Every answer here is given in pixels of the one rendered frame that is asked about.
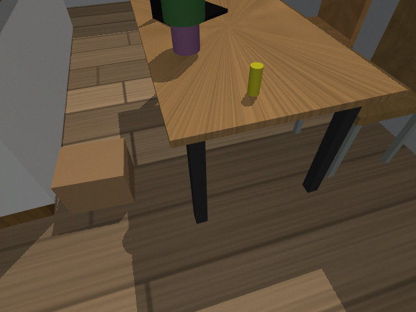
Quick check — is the table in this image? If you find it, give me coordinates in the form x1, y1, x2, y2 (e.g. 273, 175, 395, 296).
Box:
130, 0, 411, 224

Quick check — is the chair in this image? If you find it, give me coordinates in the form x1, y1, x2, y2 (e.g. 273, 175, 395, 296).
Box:
293, 0, 416, 177
308, 0, 372, 48

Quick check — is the potted plant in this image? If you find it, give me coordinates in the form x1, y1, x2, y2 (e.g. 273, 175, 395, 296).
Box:
161, 0, 205, 56

